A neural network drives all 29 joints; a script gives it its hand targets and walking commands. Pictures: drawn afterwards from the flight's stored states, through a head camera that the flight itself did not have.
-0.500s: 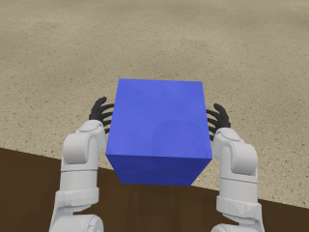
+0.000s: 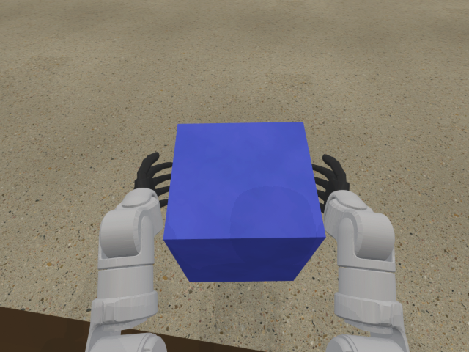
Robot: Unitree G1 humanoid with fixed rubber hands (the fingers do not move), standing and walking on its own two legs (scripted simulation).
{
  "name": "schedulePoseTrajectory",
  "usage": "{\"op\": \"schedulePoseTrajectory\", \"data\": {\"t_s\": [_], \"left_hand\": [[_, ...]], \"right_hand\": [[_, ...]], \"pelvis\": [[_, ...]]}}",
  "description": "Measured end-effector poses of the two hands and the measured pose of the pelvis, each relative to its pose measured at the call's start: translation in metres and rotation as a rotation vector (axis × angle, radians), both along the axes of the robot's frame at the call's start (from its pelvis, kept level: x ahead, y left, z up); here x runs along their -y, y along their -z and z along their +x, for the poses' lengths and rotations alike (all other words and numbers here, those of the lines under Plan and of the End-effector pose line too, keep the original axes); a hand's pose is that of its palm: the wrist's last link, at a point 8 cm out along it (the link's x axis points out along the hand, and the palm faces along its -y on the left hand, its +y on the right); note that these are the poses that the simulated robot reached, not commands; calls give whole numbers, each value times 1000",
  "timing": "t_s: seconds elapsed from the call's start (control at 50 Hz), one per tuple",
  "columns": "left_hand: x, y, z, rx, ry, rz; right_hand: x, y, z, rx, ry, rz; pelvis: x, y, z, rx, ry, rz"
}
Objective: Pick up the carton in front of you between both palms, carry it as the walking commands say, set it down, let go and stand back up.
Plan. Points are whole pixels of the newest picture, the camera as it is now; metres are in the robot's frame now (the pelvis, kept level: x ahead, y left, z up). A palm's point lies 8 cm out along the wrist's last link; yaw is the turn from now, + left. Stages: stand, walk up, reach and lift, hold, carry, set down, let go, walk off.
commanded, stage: carry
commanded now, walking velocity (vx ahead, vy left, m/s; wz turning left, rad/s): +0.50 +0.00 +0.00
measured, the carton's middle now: (241, 209) +0.35 -0.01 +0.05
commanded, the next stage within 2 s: none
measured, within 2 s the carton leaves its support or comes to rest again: neither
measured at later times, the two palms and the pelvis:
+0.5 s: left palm (158, 110) +0.63 +0.18 +0.09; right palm (282, 110) +0.63 -0.12 +0.09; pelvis +0.31 +0.02 -0.03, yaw -1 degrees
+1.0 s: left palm (185, 61) +0.92 +0.14 +0.08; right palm (279, 62) +0.92 -0.16 +0.08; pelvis +0.60 +0.00 -0.03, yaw +1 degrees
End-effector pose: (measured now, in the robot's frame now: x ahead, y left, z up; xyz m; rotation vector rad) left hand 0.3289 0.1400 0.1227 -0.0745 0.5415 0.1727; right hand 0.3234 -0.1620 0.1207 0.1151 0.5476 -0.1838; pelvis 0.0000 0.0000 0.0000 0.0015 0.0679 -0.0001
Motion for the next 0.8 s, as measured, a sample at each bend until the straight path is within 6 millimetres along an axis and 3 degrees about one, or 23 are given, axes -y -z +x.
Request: {"op": "schedulePoseTrajectory", "data": {"t_s": [0.1, 0.2, 0.38, 0.46, 0.52, 0.66, 0.8], "left_hand": [[-5, 39, 34, -141, -46, -39], [-11, 47, 79, -156, -82, -50], [-21, 26, 202, -44, -58, -39], [-34, 26, 266, 6, -44, -34], [-39, 39, 317, 16, -13, -36], [-25, 68, 390, -131, 37, -71], [-19, 64, 461, -111, 29, -80]], "right_hand": [[-7, 36, 48, -141, -34, 23], [-14, 47, 101, -158, -45, 42], [-23, 31, 215, -43, -39, 30], [-35, 30, 277, 7, -34, 2], [-39, 37, 321, 17, -15, -35], [-27, 65, 372, -128, 60, 3], [-22, 56, 448, -108, 65, 14]], "pelvis": [[13, -1, 49, -5, 0, 6], [17, -8, 97, -14, -8, 12], [3, -5, 208, -22, 6, 2], [-9, 15, 273, -9, 18, -13], [-17, 36, 318, -2, 21, -1], [-31, 29, 384, -9, 11, -13], [-28, 16, 456, -19, 9, -18]]}}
